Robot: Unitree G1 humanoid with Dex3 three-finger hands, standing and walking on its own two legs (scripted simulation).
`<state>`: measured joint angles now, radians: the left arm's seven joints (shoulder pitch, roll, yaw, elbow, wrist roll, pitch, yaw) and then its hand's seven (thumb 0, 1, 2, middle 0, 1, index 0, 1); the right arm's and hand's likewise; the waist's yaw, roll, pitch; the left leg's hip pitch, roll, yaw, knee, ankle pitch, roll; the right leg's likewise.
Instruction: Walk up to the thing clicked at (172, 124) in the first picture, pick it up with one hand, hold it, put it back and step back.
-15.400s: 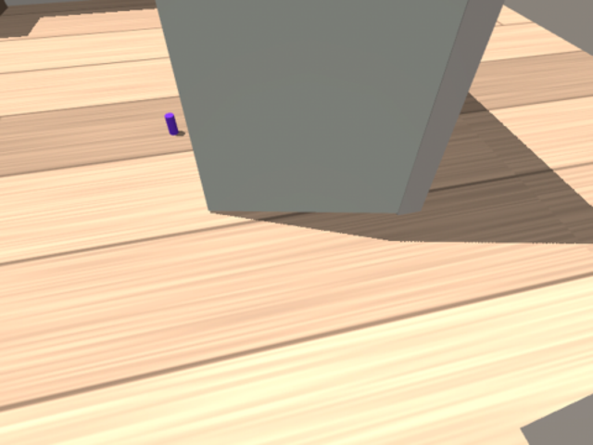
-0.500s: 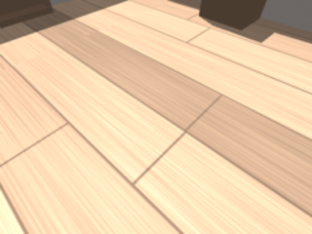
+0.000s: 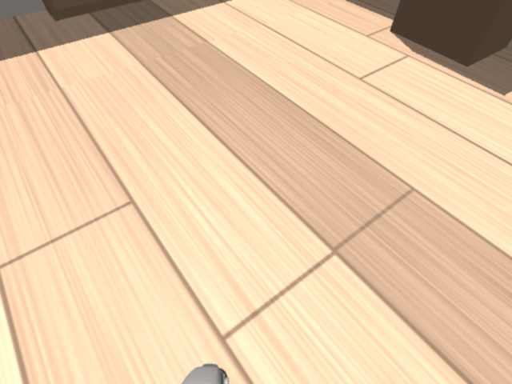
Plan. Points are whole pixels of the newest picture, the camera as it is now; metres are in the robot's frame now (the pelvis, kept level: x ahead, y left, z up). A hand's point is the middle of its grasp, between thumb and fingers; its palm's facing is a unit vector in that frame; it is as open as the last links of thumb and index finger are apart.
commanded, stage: walk up
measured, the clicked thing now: out of the picture +0.11 -1.13 -0.70
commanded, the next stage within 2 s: none
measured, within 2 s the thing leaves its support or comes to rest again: neither
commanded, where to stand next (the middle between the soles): +1.01 -0.03 m, yaw -4 degrees
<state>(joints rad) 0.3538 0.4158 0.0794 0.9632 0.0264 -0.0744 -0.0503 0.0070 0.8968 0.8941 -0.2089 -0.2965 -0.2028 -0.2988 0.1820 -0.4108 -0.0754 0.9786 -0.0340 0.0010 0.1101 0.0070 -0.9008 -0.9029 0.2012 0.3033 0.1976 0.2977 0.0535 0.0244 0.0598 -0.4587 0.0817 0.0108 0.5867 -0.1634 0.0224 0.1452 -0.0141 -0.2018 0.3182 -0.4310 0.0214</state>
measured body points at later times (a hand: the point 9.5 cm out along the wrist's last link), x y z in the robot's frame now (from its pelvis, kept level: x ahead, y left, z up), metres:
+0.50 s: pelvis +0.29 -0.04 -0.02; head +0.30 -0.06 +0.43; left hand +0.40 +0.29 -0.09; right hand +0.33 -0.37 -0.14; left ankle +0.15 +0.12 -0.68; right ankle +0.39 -0.16 -0.72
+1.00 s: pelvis +0.52 +0.01 +0.01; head +0.53 +0.04 +0.46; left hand +0.56 +0.34 -0.12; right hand +0.60 -0.31 -0.08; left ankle +0.57 +0.11 -0.72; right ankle +0.45 -0.14 -0.65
